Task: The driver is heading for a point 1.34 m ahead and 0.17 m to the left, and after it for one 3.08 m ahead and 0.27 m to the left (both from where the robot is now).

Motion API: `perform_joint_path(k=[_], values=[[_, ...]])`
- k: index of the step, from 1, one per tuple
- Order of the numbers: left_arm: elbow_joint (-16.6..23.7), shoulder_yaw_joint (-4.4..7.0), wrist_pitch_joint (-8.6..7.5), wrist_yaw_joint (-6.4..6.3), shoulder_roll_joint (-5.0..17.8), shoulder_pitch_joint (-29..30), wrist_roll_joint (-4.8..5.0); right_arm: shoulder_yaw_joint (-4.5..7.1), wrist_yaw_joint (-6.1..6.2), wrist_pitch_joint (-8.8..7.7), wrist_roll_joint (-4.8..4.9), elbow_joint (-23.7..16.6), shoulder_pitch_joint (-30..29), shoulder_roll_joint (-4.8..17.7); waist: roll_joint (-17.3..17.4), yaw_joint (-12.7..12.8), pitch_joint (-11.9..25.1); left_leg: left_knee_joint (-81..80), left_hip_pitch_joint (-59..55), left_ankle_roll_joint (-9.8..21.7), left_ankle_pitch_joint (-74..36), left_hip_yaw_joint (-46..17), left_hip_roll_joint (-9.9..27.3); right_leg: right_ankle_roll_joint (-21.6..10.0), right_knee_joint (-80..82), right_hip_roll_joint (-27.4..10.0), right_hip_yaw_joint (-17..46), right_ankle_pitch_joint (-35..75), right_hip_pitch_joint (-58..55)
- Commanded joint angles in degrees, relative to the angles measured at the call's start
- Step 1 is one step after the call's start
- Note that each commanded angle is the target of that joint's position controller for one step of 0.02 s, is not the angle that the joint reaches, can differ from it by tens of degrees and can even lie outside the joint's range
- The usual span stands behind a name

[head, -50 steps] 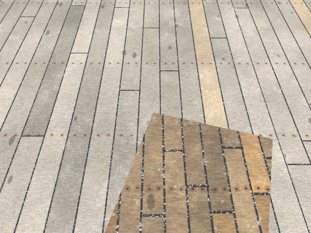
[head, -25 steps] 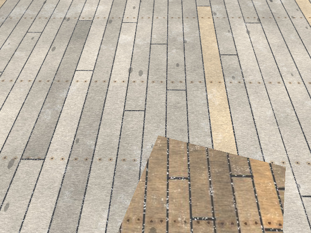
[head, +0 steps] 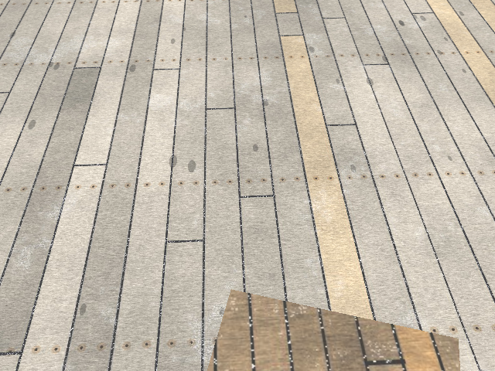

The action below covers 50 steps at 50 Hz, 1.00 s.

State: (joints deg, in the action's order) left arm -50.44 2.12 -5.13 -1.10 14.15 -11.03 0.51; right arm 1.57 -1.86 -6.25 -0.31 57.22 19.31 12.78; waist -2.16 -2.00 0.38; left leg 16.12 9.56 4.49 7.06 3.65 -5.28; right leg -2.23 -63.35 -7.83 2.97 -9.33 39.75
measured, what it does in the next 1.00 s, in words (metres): walks ahead: right foot, then left foot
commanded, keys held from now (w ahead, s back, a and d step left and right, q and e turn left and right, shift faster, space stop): w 1.00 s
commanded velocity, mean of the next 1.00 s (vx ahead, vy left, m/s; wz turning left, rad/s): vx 0.50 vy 0.00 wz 0.00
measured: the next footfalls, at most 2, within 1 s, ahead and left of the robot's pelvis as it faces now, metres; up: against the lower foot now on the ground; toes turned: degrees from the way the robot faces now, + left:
right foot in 0.28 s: +0.33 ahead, -0.17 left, +0.00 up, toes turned -2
left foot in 0.86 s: +0.64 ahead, +0.07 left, +0.00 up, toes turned +3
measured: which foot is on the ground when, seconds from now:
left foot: down 0.00-0.30, up 0.32-0.84, down 0.86-1.00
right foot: up 0.00-0.26, down 0.28-0.88, up 0.90-1.00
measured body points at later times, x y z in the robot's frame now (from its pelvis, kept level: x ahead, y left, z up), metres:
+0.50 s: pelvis +0.27 -0.09 +0.00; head +0.29 -0.10 +0.45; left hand +0.32 +0.17 -0.13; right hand +0.37 -0.36 -0.13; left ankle +0.28 +0.08 -0.66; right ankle +0.29 -0.17 -0.74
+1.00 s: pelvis +0.55 -0.02 -0.01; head +0.57 -0.01 +0.44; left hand +0.59 +0.25 -0.15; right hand +0.65 -0.28 -0.13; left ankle +0.60 +0.07 -0.74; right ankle +0.46 -0.17 -0.65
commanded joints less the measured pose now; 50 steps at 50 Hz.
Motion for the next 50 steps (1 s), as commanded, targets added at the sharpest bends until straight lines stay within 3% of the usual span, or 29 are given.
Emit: perform_joint_path(k=[1, 2, 5, 10, 12, 13, 14, 15, 16, 17, 18, 19, 20, 22, 24, 26, 31, 37, 40, 41, 42, 43, 44, 45, 46, 47, 48, 49, 50], values=[[2.11, 1.24, 0.16, -0.33, 3.59, -0.90, -0.64, 1.04, 1.23, -0.75, 0.21, -3.26, -1.98, 6.68, 2.96, 2.15, -2.87, -11.06, 4.01, 9.27, -2.98, -11.58, 15.07, 1.00, 6.83, -1.31, -0.17, 9.97, 1.87], [2.93, 0.62, -0.10, -0.05, 1.82, 0.50, -0.33, 1.50, 1.51, -0.55, 0.30, -3.18, -1.19, 9.16, 5.14, 1.95, -3.10, -11.10, 3.70, 9.70, -3.37, -11.69, 16.73, 1.20, 12.51, -1.72, 0.29, 11.87, 1.35], [4.52, 0.48, -0.60, 0.66, 1.95, 7.68, 0.19, 1.61, 1.95, -0.05, 1.07, -2.34, 2.08, 9.40, 3.94, -0.80, -3.74, -10.57, 0.76, 7.75, -2.89, -9.06, 15.53, 1.99, 23.67, 0.95, -2.31, 15.34, -2.14], [7.13, 0.33, -1.20, 2.40, 2.83, 13.09, 0.76, 2.10, 2.07, 1.11, 1.50, -0.87, 5.28, 10.23, 5.28, -2.32, -4.92, -6.00, -7.90, 7.12, -2.12, -10.56, 19.41, 0.49, 31.57, 2.42, -2.36, 9.01, -3.02], [6.85, 0.93, -1.76, 2.85, 4.39, 10.08, 0.75, 2.35, 2.16, 1.80, 1.65, -0.96, 4.18, 10.56, 6.06, 0.02, -3.76, -1.63, -10.46, 5.77, -7.73, -10.31, 19.73, -1.22, 34.67, 4.10, -3.60, 4.30, -7.68], [5.54, 1.81, -1.93, 2.74, 5.77, 4.78, 0.65, 2.36, 2.18, 2.09, 1.51, -1.18, 3.00, 10.87, 6.89, 3.19, -0.92, 4.37, -9.45, 4.52, -16.42, -9.30, 18.51, -2.42, 35.80, 5.74, -4.91, 3.60, -15.61], [2.39, 3.48, -2.07, 2.36, 9.07, -5.56, 0.66, 1.67, 2.16, 2.29, 0.94, -1.74, 2.33, 8.95, 5.26, 7.51, 5.49, 16.87, -5.54, 2.77, -22.10, -6.14, 14.73, -4.36, 35.53, 5.68, -4.39, 4.12, -29.22], [0.58, 4.81, -1.87, 1.88, 14.80, -16.61, -0.01, 0.41, 2.20, 1.99, -0.51, -3.85, 2.92, 6.20, -4.39, 10.30, 15.23, 37.81, 6.84, 0.28, -6.94, -2.14, 10.11, -8.65, 35.53, -6.99, 11.06, 4.93, -46.69], [-0.55, 5.13, -1.62, 2.44, 16.49, -18.31, -0.31, -1.24, 1.59, 0.37, 1.11, -3.55, 9.19, -0.31, -20.31, 6.70, 20.50, 55.06, 29.04, -2.23, 22.90, -4.18, 0.64, -17.56, 45.14, -16.35, 37.89, -5.99, -62.35], [0.38, 3.47, -1.86, 2.64, 10.47, -15.48, -0.14, 0.34, 1.44, -1.01, 2.19, -3.18, 5.91, 7.38, -11.10, 7.78, 16.27, 61.38, 34.90, -0.90, 22.81, -11.16, 4.58, -15.08, 46.97, -14.60, 36.91, -9.10, -58.73], [1.64, 2.56, -1.90, 2.48, 7.51, -10.61, -0.22, 1.01, 1.25, -1.64, 3.03, -4.92, 0.14, 9.72, -6.86, 6.94, 10.10, 61.28, 36.43, 0.29, 17.54, -10.27, 7.48, -12.35, 46.75, -12.51, 27.05, -4.81, -51.79], [2.48, 2.01, -1.87, 2.72, 6.54, -5.77, -0.41, 0.97, 1.59, -1.47, 2.51, -5.32, -2.11, 8.78, -0.85, 4.76, 6.57, 58.04, 33.43, -0.05, 12.26, -8.73, 10.55, -11.18, 48.38, -10.19, 20.27, 1.96, -43.72], [2.85, 1.60, -1.90, 2.90, 5.12, -3.48, -0.59, 1.41, 1.93, -0.92, 1.43, -5.54, -3.39, 8.33, 0.37, 3.44, 4.00, 54.18, 31.34, -0.36, 9.21, -8.40, 12.25, -10.77, 50.34, -8.16, 16.23, 5.14, -38.32], [1.77, 1.40, -2.01, 3.13, 4.38, -3.55, -0.91, 1.38, 1.87, 0.53, 1.25, -5.23, -1.40, 6.07, -1.57, 1.25, 2.60, 50.33, 26.71, -1.21, 6.88, -8.00, 13.46, -10.87, 53.10, -6.02, 11.23, 9.78, -33.33], [0.51, 1.69, -2.13, 2.79, 5.42, -5.39, -0.91, 1.51, 2.08, 1.53, 1.20, -5.48, -1.93, 5.26, -0.77, 0.55, 0.96, 47.46, 28.13, -1.94, 4.24, -7.31, 13.57, -11.19, 54.82, -5.08, 7.53, 13.36, -32.06], [-0.45, 2.17, -1.90, 2.16, 7.02, -7.17, -0.68, 1.53, 2.12, 1.67, 0.68, -7.15, -6.21, 5.18, -0.53, 1.28, -1.00, 41.07, 31.80, -3.21, 0.09, -7.03, 13.87, -11.67, 55.71, -5.53, 5.61, 17.10, -32.75], [-2.26, 2.03, -1.14, 1.09, 7.22, -11.25, -0.27, 1.37, 1.56, 1.27, 0.85, -9.98, -16.43, 3.91, -1.07, 4.17, -2.61, 24.82, 31.23, -3.27, -12.48, -4.95, 12.00, -9.14, 57.11, -3.18, 1.02, 14.57, -34.87], [-5.35, 2.43, 0.00, 0.64, 7.72, -15.40, 0.33, 1.07, 0.01, 0.58, 1.54, -13.15, -25.11, 4.21, -1.55, 6.25, -6.16, 15.79, 32.08, -1.69, -10.10, -4.21, 10.37, -8.59, 54.55, -6.50, 0.98, 12.94, -43.08], [-5.54, 2.99, 0.71, 0.29, 8.88, -13.76, 0.50, 1.67, -0.76, -0.04, 1.55, -13.35, -22.96, 5.83, -2.44, 3.75, -4.26, 13.26, 26.04, 0.51, -4.07, -2.80, 8.50, -7.21, 49.48, -7.69, 0.69, 22.96, -46.12], [-5.29, 3.10, 1.01, 0.24, 9.34, -12.60, 0.44, 2.37, -0.71, -0.15, 1.48, -12.39, -19.10, 7.08, -3.20, 1.48, -1.57, 12.85, 19.54, 1.41, -2.80, -0.99, 6.43, -6.49, 44.96, -6.83, -0.32, 32.38, -46.01], [-5.03, 2.83, 1.33, 0.29, 8.76, -11.57, 0.23, 3.67, -0.40, -0.14, 1.38, -9.70, -10.60, 9.12, -2.95, -2.70, 3.22, 12.16, 7.75, 2.86, -3.48, 0.52, 4.46, -5.23, 35.35, -4.21, -2.18, 39.10, -43.20], [-3.83, 2.02, 1.35, 0.31, 7.22, -11.00, -0.40, 5.08, 0.13, -0.05, 0.96, -6.89, 0.57, 12.86, 0.36, -6.88, 10.99, 14.18, -10.06, 5.93, -4.74, -6.40, 10.57, -3.20, 19.96, -0.97, -4.52, 30.82, -32.60], [-3.20, -0.12, 0.15, 1.06, 0.08, -17.93, -0.56, 6.41, 0.40, 0.29, 0.02, -5.46, 7.58, 18.47, 14.38, -4.69, 19.85, 10.14, -32.96, 15.72, 3.79, -33.55, 25.61, 1.23, -3.92, 9.31, -5.36, 0.49, -8.13], [-4.25, 0.15, -1.54, 1.44, 2.09, -17.12, 0.51, 4.99, 0.29, 0.39, 0.47, -5.33, 7.54, 14.08, 15.42, -5.20, 23.12, 1.88, -34.52, 16.88, 8.47, -46.90, 28.16, 0.53, -12.88, 10.83, 3.68, -22.97, -0.24], [-2.47, 1.51, -2.41, 1.63, 7.08, -11.29, 2.08, 4.04, 0.37, 0.27, 1.05, -6.10, 2.02, 10.96, 12.34, -4.36, 13.57, 1.10, -26.87, 13.12, 9.64, -38.02, 26.02, -0.67, -15.82, 6.99, 3.84, -20.21, 4.99], [-1.28, 1.64, -2.63, 1.32, 7.69, -7.18, 2.22, 3.34, 0.42, 0.27, 1.08, -7.45, -3.43, 8.83, 7.78, -2.60, 8.08, -0.24, -17.37, 10.83, 6.20, -29.77, 23.90, -1.16, -13.40, 3.56, 2.03, -14.31, 4.04], [-0.97, 2.11, -2.15, 0.71, 7.37, -4.28, 1.15, 2.52, 0.03, 0.26, 0.60, -7.88, -7.30, 6.38, 3.45, -0.77, 3.29, -2.60, -8.08, 8.57, 1.73, -23.47, 20.71, -1.37, -9.35, 1.46, 0.82, -10.01, 1.05], [-1.12, 2.43, -1.46, 0.41, 6.36, -5.80, 0.51, 2.08, -0.31, -0.11, -0.14, -7.67, -8.13, 5.27, 6.31, 1.41, 1.96, -3.41, -2.33, 7.63, -6.02, -18.84, 19.05, -1.49, -6.45, -0.17, 1.37, -7.55, -3.48], [-1.46, 2.19, -0.58, 0.37, 4.18, -8.55, 0.47, 2.21, -0.41, -0.13, -0.20, -7.19, -8.47, 5.63, 8.10, 3.14, 2.56, -5.44, -0.14, 8.53, -4.10, -17.85, 18.76, -0.97, -4.70, -0.78, 1.34, -6.26, -5.96]])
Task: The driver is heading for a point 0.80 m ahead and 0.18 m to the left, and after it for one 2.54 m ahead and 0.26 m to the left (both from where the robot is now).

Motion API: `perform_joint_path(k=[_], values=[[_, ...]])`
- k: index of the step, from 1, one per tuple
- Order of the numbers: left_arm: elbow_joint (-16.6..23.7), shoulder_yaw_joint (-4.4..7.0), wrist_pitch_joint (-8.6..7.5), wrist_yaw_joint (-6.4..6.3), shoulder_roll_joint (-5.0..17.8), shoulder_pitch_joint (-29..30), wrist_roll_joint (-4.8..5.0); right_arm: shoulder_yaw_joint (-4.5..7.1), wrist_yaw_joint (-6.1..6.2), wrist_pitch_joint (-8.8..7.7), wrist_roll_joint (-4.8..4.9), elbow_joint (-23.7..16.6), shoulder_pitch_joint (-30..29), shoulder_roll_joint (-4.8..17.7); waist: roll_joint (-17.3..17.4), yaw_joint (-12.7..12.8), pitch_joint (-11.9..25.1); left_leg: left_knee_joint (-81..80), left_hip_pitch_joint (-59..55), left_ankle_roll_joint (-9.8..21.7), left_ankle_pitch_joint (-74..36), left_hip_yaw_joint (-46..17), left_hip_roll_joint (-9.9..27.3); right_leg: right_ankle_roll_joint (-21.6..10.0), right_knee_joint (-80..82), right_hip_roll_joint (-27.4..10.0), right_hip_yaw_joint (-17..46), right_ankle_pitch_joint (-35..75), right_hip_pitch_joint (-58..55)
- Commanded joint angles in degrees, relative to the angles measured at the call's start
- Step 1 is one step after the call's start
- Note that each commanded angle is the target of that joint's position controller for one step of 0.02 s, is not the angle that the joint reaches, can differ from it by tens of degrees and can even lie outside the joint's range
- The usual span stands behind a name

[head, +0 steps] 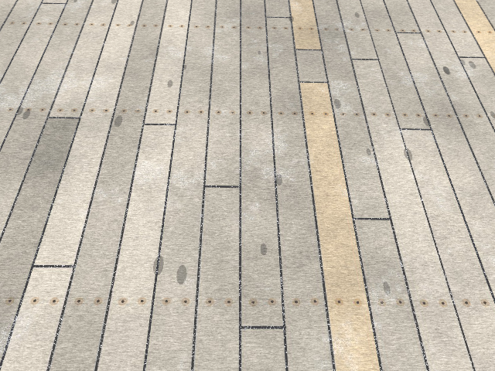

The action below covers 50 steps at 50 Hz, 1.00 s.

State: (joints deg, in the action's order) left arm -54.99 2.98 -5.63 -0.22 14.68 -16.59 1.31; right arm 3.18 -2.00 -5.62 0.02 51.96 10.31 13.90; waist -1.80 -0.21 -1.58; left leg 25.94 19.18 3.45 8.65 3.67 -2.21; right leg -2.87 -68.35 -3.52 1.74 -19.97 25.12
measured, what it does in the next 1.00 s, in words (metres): walks ahead: right foot, then left foot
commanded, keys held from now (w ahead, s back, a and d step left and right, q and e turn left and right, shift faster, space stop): w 0.46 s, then w+q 0.54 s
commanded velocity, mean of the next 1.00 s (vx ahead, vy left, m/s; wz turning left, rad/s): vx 0.50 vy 0.00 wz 0.20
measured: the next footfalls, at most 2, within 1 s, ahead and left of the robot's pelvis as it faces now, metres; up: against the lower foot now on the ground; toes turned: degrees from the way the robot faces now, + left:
right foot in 0.42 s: +0.40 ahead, -0.16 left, +0.00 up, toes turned -3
left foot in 1.00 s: +0.67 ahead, +0.11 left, +0.00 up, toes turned +18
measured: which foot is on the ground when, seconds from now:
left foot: down 0.00-0.40, up 0.42-0.98, down 1.00-1.00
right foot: up 0.00-0.40, down 0.42-1.00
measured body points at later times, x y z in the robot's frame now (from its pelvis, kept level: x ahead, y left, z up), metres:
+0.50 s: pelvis +0.28 -0.06 -0.01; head +0.31 -0.07 +0.44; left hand +0.43 +0.19 -0.12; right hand +0.27 -0.33 -0.16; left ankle +0.11 +0.08 -0.65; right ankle +0.36 -0.15 -0.74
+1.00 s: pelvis +0.54 -0.01 -0.02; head +0.57 +0.01 +0.43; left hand +0.47 +0.26 -0.16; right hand +0.78 -0.20 -0.12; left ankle +0.63 +0.10 -0.74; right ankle +0.37 -0.16 -0.72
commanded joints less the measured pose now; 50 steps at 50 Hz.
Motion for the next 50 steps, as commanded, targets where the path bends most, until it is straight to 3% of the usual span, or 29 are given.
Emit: perform_joint_path(k=[1, 4, 7, 10, 14, 16, 18, 19, 20, 21, 22, 23, 24, 25, 26, 27, 29, 32, 35, 36, 39, 42, 45, 47, 48, 49, 50], values=[[2.71, 1.33, 0.54, -0.59, 3.03, -3.47, -0.34, 0.73, -0.24, -0.98, -0.35, -1.38, 1.26, 4.62, 6.97, 1.49, 3.76, -16.87, -7.48, 10.13, -5.79, -16.30, 14.93, 0.03, 1.63, -5.42, 2.17, 5.01, 7.63], [4.77, 1.50, 1.33, -0.89, 3.17, 1.63, -0.82, 1.37, 0.94, -1.14, -0.25, -0.19, 3.54, 7.64, 4.72, 1.32, 0.43, -19.41, -7.07, 11.44, -9.27, -13.36, 15.40, 1.91, 9.25, -6.20, 1.83, 10.86, 12.95], [6.32, 1.70, 1.12, -0.65, 2.88, 7.35, -1.12, 1.22, 1.94, -0.53, -0.11, 0.92, 6.76, 7.59, 4.11, -0.26, 0.17, -19.81, -10.83, 9.44, -9.51, -10.43, 13.87, 2.47, 18.80, -5.40, 1.13, 20.51, 16.11], [7.97, 0.99, 0.61, 0.11, 1.80, 13.74, -0.72, 1.31, 2.22, -0.26, 0.50, 1.97, 9.39, 8.17, 4.94, -2.49, -1.54, -19.89, -11.41, 8.15, -9.51, -7.31, 12.73, 2.54, 29.33, -3.60, -0.95, 26.04, 13.27], [10.30, 0.56, 0.38, 1.26, 1.76, 19.88, -0.13, 1.57, 2.36, 0.49, 0.72, 4.05, 13.48, 8.89, 4.83, -4.56, -2.81, -17.80, -18.82, 8.12, -8.05, -8.28, 15.62, 1.84, 35.26, -2.20, -1.40, 23.93, 14.60], [11.19, 0.55, -0.05, 2.07, 2.57, 21.42, -0.13, 1.69, 2.57, 1.09, 1.05, 4.78, 14.10, 8.47, 4.94, -4.33, -3.77, -15.30, -22.87, 7.55, -11.93, -7.69, 16.60, 0.49, 37.84, -1.43, -1.68, 19.85, 15.38], [10.99, 1.05, -0.44, 2.38, 3.99, 18.50, 0.02, 2.26, 2.76, 1.56, 1.28, 4.84, 12.55, 9.89, 7.20, -1.86, -2.00, -11.72, -23.55, 6.17, -17.90, -8.27, 17.69, -1.03, 39.26, -0.26, -2.32, 16.27, 8.93], [9.91, 1.83, -0.60, 2.35, 5.60, 14.11, -0.14, 2.30, 2.80, 1.82, 1.26, 4.45, 10.97, 10.11, 7.42, 0.92, 0.61, -6.67, -23.10, 5.19, -27.64, -6.89, 16.64, -2.11, 40.19, 1.68, -4.06, 15.68, 2.07], [6.86, 3.25, -0.59, 2.04, 7.92, 4.82, -0.37, 1.89, 2.76, 2.08, 1.06, 4.02, 10.16, 9.07, 6.06, 5.11, 6.16, 3.77, -20.00, 3.75, -33.44, -4.59, 13.53, -3.70, 40.70, 3.39, -5.30, 16.38, -10.66], [4.51, 4.57, -0.52, 1.45, 12.36, -6.29, -1.06, 0.95, 2.74, 2.05, 0.20, 2.58, 10.28, 7.22, -0.05, 8.73, 14.83, 21.47, -8.34, 1.57, -21.16, -1.73, 9.97, -7.44, 39.33, -6.01, 5.39, 17.39, -28.85], [3.06, 5.42, -0.28, 1.70, 16.67, -10.34, -1.22, -1.38, 2.05, 0.70, 0.14, 2.28, 17.33, -0.88, -15.66, 5.25, 22.19, 41.94, 15.06, -2.08, 15.45, -2.25, -1.03, -16.93, 46.12, -18.93, 32.95, 6.85, -48.40], [3.43, 3.76, -0.33, 1.72, 10.76, -9.74, -0.83, -0.22, 1.75, -0.77, 1.49, 3.11, 14.66, 4.65, -11.51, 6.80, 22.46, 49.92, 21.91, -1.11, 23.64, -10.41, 0.72, -16.11, 50.84, -18.79, 39.12, 1.01, -48.24], [4.60, 2.90, -0.52, 1.44, 8.02, -4.30, -0.81, 0.72, 1.60, -1.57, 2.98, 1.54, 9.31, 8.17, -8.10, 6.31, 13.99, 51.65, 25.72, 0.14, 19.55, -10.42, 3.65, -12.99, 51.24, -17.37, 29.85, 3.33, -40.99], [5.74, 2.29, -0.60, 1.32, 6.45, 0.48, -1.15, 0.76, 1.98, -1.61, 3.06, 0.99, 6.25, 8.10, -2.85, 4.65, 9.87, 49.40, 23.56, 0.40, 14.10, -9.19, 6.76, -11.21, 52.56, -15.54, 22.35, 8.64, -32.54], [5.94, 1.75, -0.76, 1.49, 4.67, 3.46, -1.57, 1.14, 2.38, -1.07, 2.17, 0.88, 4.69, 7.39, -0.29, 3.05, 5.97, 45.81, 21.14, 0.32, 10.62, -8.80, 8.54, -10.06, 54.92, -13.54, 17.08, 12.25, -25.04], [5.67, 1.38, -1.18, 1.66, 3.64, 4.31, -2.18, 1.43, 2.49, -0.22, 1.85, 1.25, 6.10, 6.53, -2.14, 1.22, 4.92, 43.41, 17.16, 0.36, 8.66, -9.76, 9.97, -9.18, 56.01, -12.33, 12.84, 17.33, -20.76], [4.44, 1.50, -1.54, 1.64, 3.47, 3.94, -2.19, 1.39, 2.56, 1.47, 2.13, 1.97, 8.15, 4.02, -2.58, -0.28, 3.55, 40.64, 14.74, 0.00, 6.97, -9.95, 10.50, -9.25, 59.42, -11.32, 8.42, 16.61, -16.67], [3.19, 2.18, -1.76, 0.67, 6.00, 2.58, -2.46, 1.64, 2.68, 2.60, 1.80, 0.48, 5.02, 3.27, -2.24, -0.60, 0.53, 35.31, 20.13, -0.89, 0.28, -11.41, 10.01, -9.11, 61.47, -11.65, 2.64, 21.67, -16.48], [2.58, 2.07, -1.52, -0.21, 5.48, 1.16, -2.55, 2.15, 2.20, 2.52, 1.41, -0.66, 1.14, 3.76, -0.57, 0.42, -0.07, 28.25, 22.94, -1.19, -8.40, -11.57, 8.89, -7.18, 61.98, -10.13, -2.71, 23.69, -18.97], [2.62, 2.19, -1.43, -0.41, 6.36, 1.68, -2.45, 1.90, 1.86, 2.40, 1.31, -1.27, -0.08, 3.08, -1.44, 0.43, -0.48, 24.67, 22.24, -1.37, -11.02, -10.62, 8.85, -7.13, 62.38, -10.28, -4.21, 23.59, -18.74], [1.82, 2.07, -1.03, -1.01, 6.08, -0.42, -1.97, 1.44, 0.94, 2.33, 1.00, -3.41, -6.24, 2.35, -0.42, 2.64, -2.66, 17.09, 21.30, -1.23, -15.05, -6.18, 8.13, -5.54, 62.78, -9.37, -9.04, 23.58, -20.51], [0.39, 2.49, -0.07, -1.24, 7.19, -3.85, -1.55, 0.84, -0.03, 2.39, 1.10, -6.38, -11.09, 1.54, 0.01, 4.40, -4.58, 13.08, 24.65, -0.36, -12.37, -4.51, 8.09, -5.85, 60.77, -12.16, -10.18, 26.79, -27.56], [0.38, 3.04, 1.20, -1.37, 8.50, -3.66, -0.81, 0.91, -1.18, 2.49, 1.30, -8.99, -12.97, 1.99, -1.02, 3.76, -4.43, 10.54, 23.06, 1.31, -5.11, -0.93, 6.50, -4.73, 55.72, -13.69, -12.34, 36.54, -32.14], [1.23, 3.55, 1.83, -1.74, 10.33, -1.86, -0.49, 1.91, -1.59, 2.71, 1.34, -9.65, -9.76, 3.99, -3.50, 0.81, -0.85, 10.79, 14.70, 3.39, 0.77, 2.93, 2.68, -3.50, 47.83, -13.75, -13.95, 56.74, -32.59], [1.65, 3.71, 2.27, -1.95, 11.04, -0.86, -0.44, 2.97, -1.61, 2.81, 1.51, -8.80, -4.31, 5.90, -4.24, -2.47, 2.42, 10.52, 7.38, 4.83, 2.80, 4.33, 0.19, -2.75, 39.75, -13.10, -14.75, 64.51, -31.73], [2.22, 3.56, 2.54, -2.03, 11.18, 0.56, -0.21, 4.76, -1.15, 2.83, 1.66, -6.63, 4.86, 9.04, -3.20, -7.49, 7.27, 6.16, -5.90, 7.02, -0.75, 4.10, -2.17, -0.88, 27.66, -10.82, -15.93, 63.03, -27.07], [3.65, 2.98, 2.02, -2.01, 10.03, 0.33, -1.11, 6.78, 0.23, 3.30, 1.47, -4.80, 13.77, 14.65, 3.90, -10.55, 12.87, 3.96, -23.76, 10.82, -0.16, -10.19, 5.97, 1.92, 9.26, -8.01, -16.04, 42.79, -11.89]])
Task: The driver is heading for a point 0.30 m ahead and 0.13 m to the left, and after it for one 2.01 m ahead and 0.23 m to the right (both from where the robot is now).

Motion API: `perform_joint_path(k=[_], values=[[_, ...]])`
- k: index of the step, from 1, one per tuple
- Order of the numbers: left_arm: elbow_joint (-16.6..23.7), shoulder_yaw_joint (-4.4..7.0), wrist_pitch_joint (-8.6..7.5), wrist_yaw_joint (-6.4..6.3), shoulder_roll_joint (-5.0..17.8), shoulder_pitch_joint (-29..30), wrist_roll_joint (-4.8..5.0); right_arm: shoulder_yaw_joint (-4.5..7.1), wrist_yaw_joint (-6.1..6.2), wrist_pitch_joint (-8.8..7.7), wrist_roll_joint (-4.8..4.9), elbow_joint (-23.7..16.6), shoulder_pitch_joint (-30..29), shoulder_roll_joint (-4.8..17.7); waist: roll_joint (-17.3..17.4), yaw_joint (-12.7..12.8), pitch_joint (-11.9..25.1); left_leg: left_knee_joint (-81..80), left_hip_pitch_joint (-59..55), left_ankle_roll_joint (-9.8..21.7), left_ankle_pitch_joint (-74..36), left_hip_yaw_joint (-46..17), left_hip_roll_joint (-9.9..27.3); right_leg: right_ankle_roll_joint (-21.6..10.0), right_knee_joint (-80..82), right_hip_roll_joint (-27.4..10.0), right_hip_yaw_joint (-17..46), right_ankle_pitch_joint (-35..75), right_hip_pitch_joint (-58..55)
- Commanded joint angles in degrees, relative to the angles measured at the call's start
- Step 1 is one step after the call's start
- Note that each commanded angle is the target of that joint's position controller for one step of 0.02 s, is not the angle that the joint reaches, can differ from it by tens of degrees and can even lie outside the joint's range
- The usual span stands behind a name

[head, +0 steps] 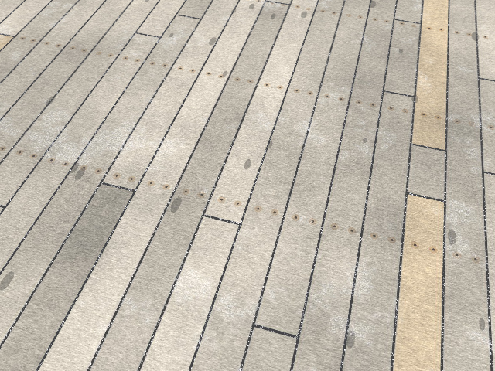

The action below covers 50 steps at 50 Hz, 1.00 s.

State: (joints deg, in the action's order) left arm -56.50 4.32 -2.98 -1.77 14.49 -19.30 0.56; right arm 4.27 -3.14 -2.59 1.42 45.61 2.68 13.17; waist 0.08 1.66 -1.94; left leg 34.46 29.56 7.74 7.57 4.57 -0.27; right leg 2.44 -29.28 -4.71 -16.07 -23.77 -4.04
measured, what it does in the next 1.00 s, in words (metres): walks ahead: right foot, then left foot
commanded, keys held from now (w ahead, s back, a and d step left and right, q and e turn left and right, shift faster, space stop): w+q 0.48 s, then w+e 0.52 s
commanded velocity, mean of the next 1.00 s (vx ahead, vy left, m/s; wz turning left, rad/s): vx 0.50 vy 0.00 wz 0.21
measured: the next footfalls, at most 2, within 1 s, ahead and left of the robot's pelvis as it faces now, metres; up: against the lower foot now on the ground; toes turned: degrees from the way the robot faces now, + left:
right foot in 0.48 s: +0.47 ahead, -0.07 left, +0.00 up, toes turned +20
left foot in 0.92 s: +0.59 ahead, +0.23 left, +0.00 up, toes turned +10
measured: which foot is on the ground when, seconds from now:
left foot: down 0.00-0.50, up 0.52-0.90, down 0.92-1.00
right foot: down 0.00-0.00, up 0.02-0.46, down 0.48-0.92, up 0.94-1.00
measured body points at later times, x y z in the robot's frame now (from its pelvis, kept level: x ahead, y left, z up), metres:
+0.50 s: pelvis +0.29 +0.00 +0.01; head +0.31 +0.01 +0.46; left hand +0.44 +0.29 -0.06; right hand +0.39 -0.28 -0.11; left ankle +0.12 +0.08 -0.71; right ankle +0.43 -0.08 -0.72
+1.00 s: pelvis +0.52 +0.09 +0.02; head +0.53 +0.11 +0.47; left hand +0.48 +0.37 -0.11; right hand +0.77 -0.10 -0.05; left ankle +0.55 +0.22 -0.71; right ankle +0.44 -0.07 -0.66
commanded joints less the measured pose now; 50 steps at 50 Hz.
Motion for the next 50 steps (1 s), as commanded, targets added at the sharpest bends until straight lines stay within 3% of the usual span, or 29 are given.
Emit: perform_joint_path(k=[1, 2, 3, 4, 5, 6, 9, 11, 14, 19, 22, 23, 24, 25, 26, 27, 28, 29, 30, 31, 33, 37, 42, 45, 46, 47, 48, 49, 50], values=[[8.57, -1.32, -2.76, 0.71, 0.80, -1.75, -1.29, 6.13, 1.55, -0.28, 0.12, 0.73, 20.06, 20.43, 16.05, -5.18, 19.10, -12.28, -51.72, 18.83, 7.57, -46.64, 18.77, 0.02, -49.91, 6.93, 9.50, -7.10, 42.11], [9.39, -0.36, -5.42, 1.69, 5.90, 4.59, 1.07, 4.40, 1.53, -0.68, -0.66, 0.23, 22.16, 14.91, 8.22, -8.79, 22.21, -17.71, -54.83, 17.07, 8.68, -50.60, 19.00, -1.89, -54.00, 5.74, 21.46, -8.91, 49.28], [10.85, 0.11, -6.52, 2.11, 7.67, 9.35, 2.63, 3.59, 1.66, -1.25, -0.95, 0.38, 20.07, 11.68, 6.17, -8.93, 14.95, -17.23, -49.75, 13.65, 3.31, -40.69, 17.08, -3.61, -52.02, 2.93, 21.20, -3.87, 53.03], [10.59, 0.08, -6.82, 1.75, 7.18, 9.85, 1.68, 3.02, 1.58, -1.66, -0.43, -0.65, 15.72, 9.95, 0.32, -6.08, 10.75, -17.17, -40.89, 11.33, -2.26, -33.49, 14.47, -4.03, -46.24, 0.18, 21.16, 0.85, 50.18], [10.26, 0.65, -6.44, 1.23, 7.58, 10.14, -0.04, 2.46, 1.61, -1.70, -0.36, -1.74, 11.87, 8.24, -1.20, -3.87, 7.69, -18.21, -32.53, 10.29, -7.32, -28.78, 12.66, -3.54, -41.57, -1.29, 20.59, 3.19, 46.06], [10.47, 1.01, -5.67, 1.22, 7.77, 8.94, -0.38, 2.12, 1.80, -1.80, -0.92, -2.67, 10.04, 7.74, 0.15, -1.78, 6.78, -19.27, -26.88, 10.67, -11.53, -26.91, 11.78, -2.86, -39.46, -2.26, 21.04, 4.19, 41.69], [11.14, 1.06, -3.47, 0.98, 5.86, 9.12, -1.19, 2.18, 2.71, -1.91, -0.47, -3.09, 10.47, 8.64, -0.60, -0.26, 4.84, -22.07, -19.90, 9.29, -12.80, -22.01, 8.80, -0.87, -31.58, -2.29, 19.43, 7.88, 39.17], [13.07, 0.50, -3.08, 0.82, 5.05, 13.19, -1.31, 2.90, 3.45, -1.89, -0.50, -3.13, 12.03, 11.48, 2.60, -1.22, 2.67, -22.61, -16.25, 9.56, -14.95, -20.41, 8.72, 1.00, -22.83, -1.51, 18.80, 13.07, 39.56], [14.93, -0.04, -3.47, 1.34, 3.92, 20.28, -1.04, 2.74, 3.96, -1.36, -0.13, -2.80, 14.75, 10.85, 3.67, -4.15, 1.75, -21.63, -14.38, 5.93, -8.60, -17.84, 5.08, 0.84, -8.94, 1.71, 18.15, 24.89, 36.09], [17.58, 0.26, -4.36, 2.49, 6.10, 24.98, -0.07, 2.57, 4.14, -0.76, 0.32, -1.84, 18.24, 10.34, 5.28, -5.92, 1.92, -16.97, -19.81, 4.15, -2.60, -23.62, 7.25, -0.45, 0.80, 4.18, 19.76, 26.50, 33.12], [17.08, 1.07, -5.38, 2.87, 8.24, 20.62, 0.07, 2.70, 4.58, -0.29, -0.06, -2.56, 16.80, 10.62, 7.84, -2.83, 2.86, -11.37, -22.18, 2.87, -4.16, -28.13, 8.41, -2.63, 3.32, 4.51, 19.78, 20.82, 27.01], [15.70, 1.80, -5.64, 2.64, 9.37, 15.31, -0.29, 2.23, 4.54, -0.23, -0.21, -3.27, 15.90, 9.42, 7.48, -0.03, 5.35, -6.40, -21.14, 1.47, -7.25, -27.17, 5.96, -4.08, 5.26, 4.45, 19.06, 20.70, 19.40], [14.61, 2.62, -5.85, 2.28, 11.91, 7.15, -1.33, 1.15, 4.23, -0.46, -0.75, -4.45, 14.93, 6.59, 4.15, 3.78, 12.09, 6.46, -15.51, -0.51, -5.00, -23.59, 2.76, -7.34, 3.58, -2.43, 24.80, 19.49, 5.73], [12.67, 3.96, -5.28, 2.17, 16.99, -1.33, -2.39, 0.03, 4.24, -1.11, 0.28, -5.23, 22.68, 2.98, -11.34, 2.45, 21.35, 26.02, 2.62, -5.04, 10.98, -15.17, -5.05, -16.49, 6.07, -15.28, 47.33, 9.71, -15.42], [10.90, 3.38, -4.91, 2.91, 13.84, -3.38, -0.94, -0.03, 4.23, -1.50, 0.97, -3.99, 25.78, 5.41, -17.83, 2.08, 20.91, 35.72, 12.63, -5.73, 26.18, -15.41, -3.86, -19.34, 12.09, -19.06, 62.68, -2.81, -17.38], [11.65, 2.08, -4.67, 3.03, 9.15, -0.60, -0.04, 0.88, 4.08, -1.52, 0.94, -3.74, 21.29, 9.69, -10.67, 3.04, 12.41, 40.12, 16.28, -5.65, 22.10, -16.42, -1.38, -17.31, 13.18, -16.47, 57.00, -7.49, -10.74], [12.30, 1.39, -4.05, 3.04, 7.58, 2.84, -0.22, 0.88, 4.01, -1.55, 0.15, -4.88, 16.09, 10.04, -5.70, 2.58, 7.12, 40.17, 16.07, -5.59, 18.04, -13.68, 0.68, -15.76, 13.61, -13.84, 49.36, -3.57, -3.31], [12.48, 0.85, -3.49, 3.18, 6.77, 5.50, -0.60, 0.87, 3.87, -1.89, -1.06, -6.10, 12.39, 9.48, -3.24, 1.41, 2.98, 36.71, 15.07, -5.40, 14.96, -11.54, 2.59, -15.54, 15.22, -11.26, 44.12, 2.50, 3.95], [12.53, 0.43, -3.55, 3.36, 6.21, 5.71, -1.02, 0.92, 3.73, -2.24, -1.79, -6.56, 11.20, 8.93, -4.12, 0.47, 1.41, 32.97, 11.43, -5.27, 13.23, -10.89, 4.28, -14.95, 15.37, -9.31, 39.83, 14.22, 9.22], [12.46, 0.25, -3.40, 3.39, 6.19, 6.63, -1.03, 0.87, 3.62, -2.36, -1.45, -6.78, 12.46, 7.68, -5.58, -1.35, 2.42, 30.02, 9.42, -5.57, 12.21, -10.35, 4.88, -15.37, 16.28, -8.27, 38.84, 15.43, 10.59], [12.27, 0.49, -3.36, 3.21, 7.30, 6.12, -0.30, 0.32, 3.55, -2.48, -1.47, -7.33, 11.52, 6.05, -6.21, -1.68, 3.07, 23.19, 7.31, -6.34, 11.79, -8.55, 5.07, -16.47, 17.84, -7.22, 36.45, 19.36, 13.14], [11.63, 1.67, -2.57, 2.19, 10.97, 3.72, 0.76, -1.03, 2.99, -3.03, -1.59, -9.30, 3.59, 4.04, -5.20, 0.28, 2.64, 5.23, -0.19, -8.12, 0.02, -6.56, 2.79, -15.27, 18.71, -4.63, 30.31, 21.60, 17.78], [10.32, 1.65, -1.33, 1.84, 11.02, -1.60, 1.37, -0.46, 2.32, -3.84, -0.45, -11.19, -1.96, 6.46, -6.05, 1.46, 2.38, -4.93, -7.10, -8.49, -5.02, -7.39, 0.45, -13.28, 15.14, -5.67, 33.44, 16.84, 16.45], [10.78, 1.00, -0.78, 1.48, 9.02, -1.44, 1.08, 1.04, 2.79, -4.30, -0.83, -9.51, 4.53, 9.06, -5.67, -2.97, 4.84, -9.86, -20.99, -6.15, -2.71, -6.98, 1.17, -9.94, 7.47, -2.47, 33.44, 15.22, 19.49], [11.96, 0.05, -1.06, 1.56, 6.30, 0.36, 0.41, 2.00, 3.47, -4.36, -1.61, -8.59, 12.48, 11.79, -3.15, -7.21, 9.40, -9.59, -32.15, -3.22, -0.53, -13.36, 8.31, -7.60, -4.69, 0.81, 30.47, 12.99, 25.56], [13.88, -1.28, -1.96, 1.46, 1.85, -3.42, 0.25, 3.32, 3.97, -3.54, -2.42, -7.73, 19.23, 17.24, 11.29, -7.59, 16.77, -11.53, -48.40, 3.09, 2.87, -30.39, 21.56, -4.22, -23.46, 7.07, 22.25, -2.60, 40.59], [14.71, -0.82, -2.45, 1.31, 4.88, -4.87, 1.74, 3.30, 3.50, -2.94, -1.97, -5.95, 21.61, 16.14, 17.79, -7.22, 17.39, -16.30, -48.23, 7.73, 15.67, -45.07, 26.43, -3.72, -35.27, 5.47, 21.89, -10.58, 50.53], [14.38, 0.33, -2.18, 1.20, 9.04, -2.07, 2.06, 2.11, 3.31, -3.10, -1.45, -6.40, 19.12, 11.85, 10.89, -7.46, 10.43, -17.62, -42.70, 6.13, 19.34, -39.93, 23.63, -3.79, -40.45, 2.60, 23.67, -6.18, 53.22], [14.57, 0.64, -1.69, 1.25, 9.22, 0.40, 1.68, 1.23, 3.18, -3.12, -1.43, -6.68, 15.97, 9.26, 8.19, -6.43, 6.50, -18.67, -37.19, 4.01, 15.80, -32.28, 20.69, -3.67, -41.07, 1.19, 22.74, -1.63, 52.67]])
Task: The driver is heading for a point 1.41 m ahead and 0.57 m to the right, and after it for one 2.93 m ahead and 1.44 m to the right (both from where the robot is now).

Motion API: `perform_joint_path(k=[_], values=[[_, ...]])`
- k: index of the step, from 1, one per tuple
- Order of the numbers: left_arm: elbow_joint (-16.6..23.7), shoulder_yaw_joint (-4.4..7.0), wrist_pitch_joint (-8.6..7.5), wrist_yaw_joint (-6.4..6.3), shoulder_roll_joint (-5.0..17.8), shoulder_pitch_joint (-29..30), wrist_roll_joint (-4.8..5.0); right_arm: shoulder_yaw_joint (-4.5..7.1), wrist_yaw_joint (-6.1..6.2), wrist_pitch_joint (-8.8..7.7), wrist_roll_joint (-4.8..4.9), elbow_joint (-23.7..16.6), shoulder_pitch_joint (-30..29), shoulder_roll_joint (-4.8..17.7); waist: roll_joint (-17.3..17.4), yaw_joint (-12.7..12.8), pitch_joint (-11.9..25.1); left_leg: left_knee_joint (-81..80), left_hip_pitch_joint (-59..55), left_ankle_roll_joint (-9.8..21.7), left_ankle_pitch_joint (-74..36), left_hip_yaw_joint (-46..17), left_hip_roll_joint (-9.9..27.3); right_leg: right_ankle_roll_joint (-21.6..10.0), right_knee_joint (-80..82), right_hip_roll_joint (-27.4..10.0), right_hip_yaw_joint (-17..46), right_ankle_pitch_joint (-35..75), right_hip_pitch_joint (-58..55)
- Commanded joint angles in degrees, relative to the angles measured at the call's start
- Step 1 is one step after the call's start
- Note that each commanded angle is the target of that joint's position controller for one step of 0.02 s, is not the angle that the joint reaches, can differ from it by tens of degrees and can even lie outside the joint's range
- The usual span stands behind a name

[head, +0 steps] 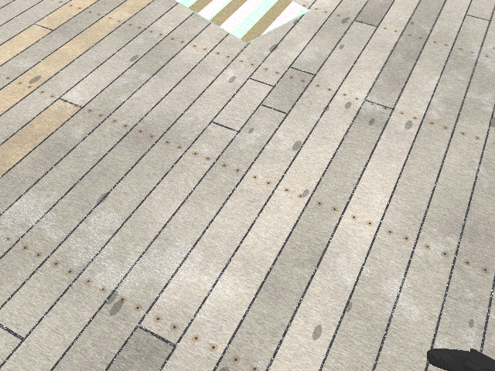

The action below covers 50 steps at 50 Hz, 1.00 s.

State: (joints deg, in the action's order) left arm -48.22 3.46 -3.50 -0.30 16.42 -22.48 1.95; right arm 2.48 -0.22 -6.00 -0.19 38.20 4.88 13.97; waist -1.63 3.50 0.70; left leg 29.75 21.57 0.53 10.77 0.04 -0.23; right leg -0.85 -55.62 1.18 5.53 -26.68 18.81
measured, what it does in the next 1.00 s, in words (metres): walks ahead, turning right: right foot, then left foot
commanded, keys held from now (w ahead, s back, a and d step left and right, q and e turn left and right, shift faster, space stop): w+e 0.82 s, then w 0.18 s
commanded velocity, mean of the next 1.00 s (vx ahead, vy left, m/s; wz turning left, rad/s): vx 0.50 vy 0.00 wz -0.53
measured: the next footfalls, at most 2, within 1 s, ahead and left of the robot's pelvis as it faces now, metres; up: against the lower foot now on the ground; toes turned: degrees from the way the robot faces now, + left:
right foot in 0.42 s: +0.34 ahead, -0.19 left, +0.00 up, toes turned -18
left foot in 0.90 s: +0.67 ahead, -0.11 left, +0.00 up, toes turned -35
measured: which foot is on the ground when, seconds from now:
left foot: down 0.00-0.42, up 0.44-0.88, down 0.90-1.00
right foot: up 0.00-0.40, down 0.42-0.90, up 0.92-1.00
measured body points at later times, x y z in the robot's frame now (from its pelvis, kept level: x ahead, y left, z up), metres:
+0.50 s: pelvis +0.24 -0.08 -0.01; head +0.29 -0.10 +0.43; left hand +0.51 +0.11 -0.10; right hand +0.22 -0.38 -0.13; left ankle +0.13 +0.11 -0.64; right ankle +0.30 -0.18 -0.73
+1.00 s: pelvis +0.52 -0.14 +0.00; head +0.54 -0.15 +0.45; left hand +0.73 +0.06 -0.12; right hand +0.53 -0.46 -0.08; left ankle +0.63 -0.09 -0.73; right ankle +0.35 -0.19 -0.66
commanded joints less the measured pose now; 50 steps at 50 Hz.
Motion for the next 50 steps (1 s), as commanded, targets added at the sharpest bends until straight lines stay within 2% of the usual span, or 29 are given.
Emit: perform_joint_path(k=[1, 3, 6, 7, 11, 16, 18, 19, 20, 21, 22, 23, 24, 25, 26, 27, 30, 31, 36, 39, 41, 43, 44, 45, 46, 47, 48, 49, 50], values=[[6.40, 1.57, -0.64, -0.13, 6.45, 4.46, -0.14, 2.37, 0.03, 0.25, -0.02, 0.73, 10.50, 6.69, 8.55, -6.67, 1.17, -15.71, -24.18, 10.39, 7.69, -22.30, 18.27, 0.00, -13.39, -5.96, 0.72, 4.76, 28.22], [7.37, 1.51, 0.34, 0.39, 4.44, 5.74, -0.44, 2.20, -0.20, -0.10, -0.48, 1.28, 7.88, 5.81, 8.92, -4.73, -2.08, -18.50, -16.95, 9.48, -2.57, -14.05, 15.92, 0.33, -10.49, -8.12, 0.58, 8.66, 24.39], [9.29, 1.11, 1.23, 0.76, 2.46, 7.41, -0.49, 3.11, 0.09, -0.69, -0.57, 2.67, 7.43, 7.87, 7.76, -3.38, -1.82, -21.20, -14.94, 10.85, -9.77, -7.87, 16.38, 1.62, -7.09, -8.54, 0.21, 14.28, 24.18], [9.62, 1.09, 1.35, 0.95, 2.66, 8.45, -0.77, 3.10, 0.17, -0.82, -0.25, 3.16, 7.94, 7.35, 6.06, -3.90, -2.44, -20.89, -15.72, 10.48, -15.14, -4.52, 15.41, 1.90, -5.06, -8.41, 0.08, 16.01, 24.86], [12.21, 0.26, 1.02, 2.43, 1.41, 15.54, -0.82, 3.83, 0.76, -0.26, -0.02, 4.67, 9.32, 10.14, 4.48, -5.91, -3.07, -21.17, -16.20, 8.71, -14.96, 2.95, 14.52, 1.00, 9.08, -7.59, -3.05, 27.31, 21.18], [16.26, 0.34, 1.33, 3.85, 2.56, 22.13, -0.60, 4.77, 0.85, 0.96, 1.46, 6.78, 12.29, 13.27, 5.29, -7.04, -4.90, -18.48, -22.62, 6.73, -18.02, 6.67, 17.26, -2.12, 17.28, -6.14, -6.48, 23.42, 19.34], [16.76, 1.29, 1.60, 4.06, 4.49, 20.38, -0.96, 5.21, 1.08, 1.77, 1.75, 6.86, 12.22, 14.90, 6.34, -5.06, -2.59, -11.38, -25.05, 5.45, -35.96, 9.28, 17.06, -4.45, 18.62, -2.61, -9.91, 17.22, 13.61], [15.90, 2.34, 1.79, 3.90, 6.24, 15.56, -1.00, 5.42, 1.24, 2.26, 1.99, 6.86, 12.04, 15.73, 6.72, -1.98, 0.63, -3.64, -25.00, 4.63, -44.96, 10.69, 16.21, -5.95, 19.80, 0.05, -11.73, 15.69, 6.56], [13.35, 4.09, 2.01, 3.35, 9.06, 6.19, -0.80, 5.00, 1.50, 2.62, 2.03, 6.72, 11.97, 14.95, 5.70, 2.98, 5.43, 8.40, -20.69, 2.86, -47.01, 12.71, 14.00, -8.00, 23.02, 3.00, -12.55, 18.73, -6.90], [11.50, 6.00, 2.63, 2.05, 14.06, -2.80, -0.61, 3.84, 1.66, 2.32, 0.37, 5.59, 13.43, 12.30, -1.08, 6.15, 10.84, 26.77, -5.67, 0.05, -27.89, 12.96, 11.70, -11.51, 23.49, -4.15, -0.25, 20.29, -24.93], [13.05, 6.39, 2.11, 1.88, 19.99, 1.28, -0.03, 1.19, 0.89, 0.61, -0.82, 1.66, 17.49, 4.95, -16.50, -1.07, 17.35, 48.40, 19.31, -3.39, 20.83, 6.36, -0.99, -23.77, 32.52, -19.16, 35.23, 9.41, -42.10], [14.25, 4.80, 1.48, 2.22, 14.83, -0.95, -0.60, 2.14, -0.05, -1.63, 1.08, 1.43, 12.15, 10.47, -7.58, 3.57, 21.96, 52.12, 24.93, -1.89, 21.18, -5.82, 0.57, -22.78, 38.89, -20.59, 41.44, 3.18, -42.80], [13.34, 3.83, 0.78, 2.33, 11.65, 0.21, -1.15, 2.48, -0.45, -2.38, 2.92, 0.12, 7.25, 11.93, -4.86, 3.72, 13.64, 50.79, 27.94, -0.52, 16.86, -5.07, 2.76, -19.72, 38.69, -18.70, 32.68, 6.34, -36.82], [13.44, 3.30, 0.34, 2.37, 10.29, 3.59, -1.05, 2.13, -0.03, -2.59, 2.04, 0.10, 6.76, 10.80, 0.59, 0.71, 7.86, 44.88, 25.62, -0.18, 12.27, -4.96, 5.22, -17.63, 38.68, -16.18, 25.91, 12.35, -27.18], [14.04, 2.58, 0.25, 2.16, 8.02, 7.31, -1.21, 2.44, 0.57, -2.20, 0.30, 0.85, 6.63, 11.01, 1.45, -1.44, 5.18, 39.74, 21.47, -0.45, 9.69, -4.91, 7.03, -16.10, 39.24, -14.03, 20.67, 18.04, -19.72], [15.02, 2.40, 0.15, 1.96, 8.07, 9.28, -1.96, 2.67, 0.55, -1.59, -0.15, 0.82, 8.08, 11.22, -0.98, -3.58, 3.79, 37.67, 17.36, -0.91, 8.37, -5.18, 7.73, -16.42, 39.86, -12.99, 18.42, 25.03, -14.03], [14.72, 2.52, -0.24, 1.22, 8.15, 10.25, -1.80, 2.45, 0.71, 0.23, -0.85, 1.10, 8.40, 9.28, 0.47, -5.15, 2.52, 31.56, 13.91, -2.77, 4.65, -3.92, 7.07, -16.50, 42.86, -10.50, 13.79, 28.25, -6.41], [14.20, 2.69, -0.41, 0.91, 8.86, 8.96, -1.57, 2.13, 0.77, 0.45, -0.98, 0.37, 6.72, 8.63, -0.75, -4.70, 1.13, 28.26, 14.21, -3.60, 2.73, -3.46, 6.63, -16.70, 42.73, -10.14, 12.34, 32.64, -4.62], [12.00, 3.07, 0.24, -0.22, 9.70, 4.79, -0.71, 0.94, -0.19, -0.13, -0.38, -2.06, -4.37, 6.28, -1.89, -0.42, -0.51, 7.10, 10.11, -4.35, -14.71, -3.14, 2.55, -12.39, 41.53, -6.50, 9.49, 24.10, -3.30], [10.64, 3.20, 0.65, -0.40, 9.90, 2.11, -0.36, 1.22, -0.98, -0.77, 0.51, -3.31, -7.85, 7.51, -2.93, 0.75, -0.91, 1.74, 7.84, -3.62, -15.11, -4.26, 1.09, -11.81, 39.01, -7.97, 13.50, 20.13, -5.91], [10.10, 2.98, 1.03, -0.52, 8.94, 0.81, -0.27, 1.78, -1.35, -1.18, 0.40, -3.63, -8.30, 8.76, -3.54, 0.66, -1.00, -1.36, 6.99, -2.52, -10.93, -4.46, -0.02, -10.90, 36.21, -8.47, 16.30, 20.45, -9.78], [9.94, 3.02, 1.29, -0.62, 8.87, 2.12, -0.69, 2.37, -1.42, -1.68, 0.65, -2.67, -3.83, 9.68, -6.36, -1.86, 0.00, -2.61, 2.09, -0.65, -8.05, -3.78, 0.50, -9.86, 32.65, -9.61, 18.20, 22.32, -11.38], [9.88, 2.45, 1.33, -0.56, 7.25, 2.07, -0.92, 2.95, -1.23, -1.97, 0.06, -1.63, -0.40, 10.40, -5.84, -3.50, 1.90, -4.97, -3.99, 0.99, -8.13, -2.16, -0.18, -9.00, 29.39, -7.73, 16.96, 28.07, -11.51], [10.42, 1.46, 1.14, -0.34, 4.77, 2.47, -1.27, 3.64, -0.91, -2.23, -0.71, -0.90, 6.33, 11.99, -4.69, -6.90, 7.50, -3.60, -15.59, 4.12, -8.10, -6.54, 5.16, -7.19, 18.62, -5.05, 14.13, 28.11, -8.23], [11.11, 0.36, 0.67, -0.37, 1.63, -3.21, -0.94, 4.84, -0.59, -2.06, -1.77, 0.24, 14.18, 17.01, 6.86, -7.00, 16.30, -3.49, -36.25, 11.92, -4.41, -24.49, 17.13, -2.72, -0.08, 1.86, 7.11, 15.10, 7.60], [10.81, 0.18, 0.20, -0.53, 2.75, -7.24, 0.02, 5.25, -1.42, -1.23, -0.33, 2.99, 18.32, 16.58, 19.19, -6.57, 18.29, -11.05, -42.10, 16.70, 12.01, -44.48, 23.53, -0.53, -12.48, 3.89, 4.62, -7.43, 20.96], [10.45, 1.31, 0.25, -0.55, 7.86, -2.12, 0.39, 3.92, -1.44, -0.94, 1.01, 2.46, 16.46, 11.69, 11.71, -8.15, 9.82, -13.11, -36.47, 14.44, 22.00, -41.80, 21.90, -0.44, -17.25, 0.77, 6.31, -4.10, 26.65], [11.54, 1.59, 0.38, -0.53, 8.87, 3.61, -0.15, 3.17, -1.26, -0.43, 0.76, 1.99, 13.20, 9.78, 7.50, -8.14, 3.56, -13.84, -29.10, 12.17, 19.03, -33.48, 19.46, -0.45, -17.43, -1.20, 4.08, 0.58, 27.30], [12.34, 1.49, 0.33, -0.44, 8.10, 7.06, -1.12, 2.50, -1.23, -0.05, 0.14, 1.86, 10.72, 8.44, 5.01, -7.25, -0.34, -15.48, -22.31, 11.13, 13.13, -27.20, 16.48, -0.58, -14.59, -2.64, 2.63, 3.87, 25.85]])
